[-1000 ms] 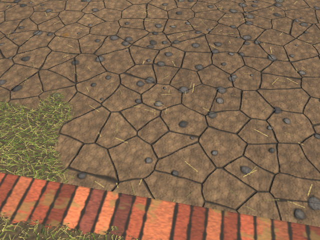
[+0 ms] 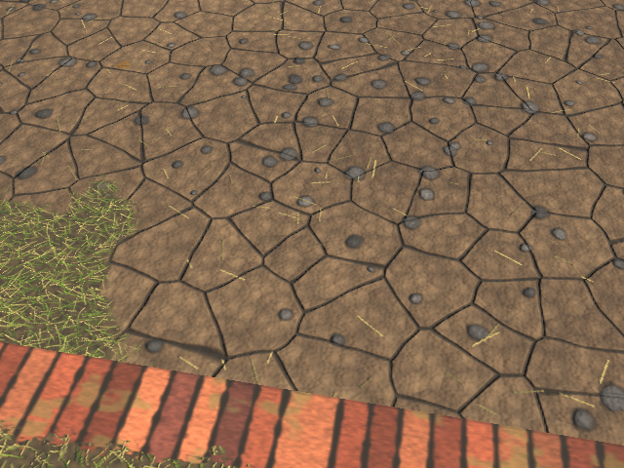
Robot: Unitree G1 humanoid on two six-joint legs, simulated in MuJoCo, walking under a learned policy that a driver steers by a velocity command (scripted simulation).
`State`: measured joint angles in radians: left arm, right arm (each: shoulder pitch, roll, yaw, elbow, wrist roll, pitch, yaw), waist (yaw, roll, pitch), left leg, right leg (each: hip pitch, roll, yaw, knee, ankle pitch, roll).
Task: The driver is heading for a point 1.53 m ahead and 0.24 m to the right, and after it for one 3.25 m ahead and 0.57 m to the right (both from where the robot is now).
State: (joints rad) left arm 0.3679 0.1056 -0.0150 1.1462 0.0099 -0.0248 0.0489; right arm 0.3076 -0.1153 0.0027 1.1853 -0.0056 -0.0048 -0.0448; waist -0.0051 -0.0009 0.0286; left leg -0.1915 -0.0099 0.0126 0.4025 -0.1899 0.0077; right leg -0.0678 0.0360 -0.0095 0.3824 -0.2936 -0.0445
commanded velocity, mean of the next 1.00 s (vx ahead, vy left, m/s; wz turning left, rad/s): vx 0.18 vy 0.00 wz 0.00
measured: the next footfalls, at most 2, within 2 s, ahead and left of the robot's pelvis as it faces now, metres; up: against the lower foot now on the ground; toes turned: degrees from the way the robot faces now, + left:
left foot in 0.58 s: +0.17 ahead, +0.13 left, +0.00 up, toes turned +4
right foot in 1.02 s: +0.39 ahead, -0.01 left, +0.00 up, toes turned -4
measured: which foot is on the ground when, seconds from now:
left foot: down 0.00-0.32, up 0.34-0.56, down 0.58-1.00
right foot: down 0.00-0.60, up 0.62-1.00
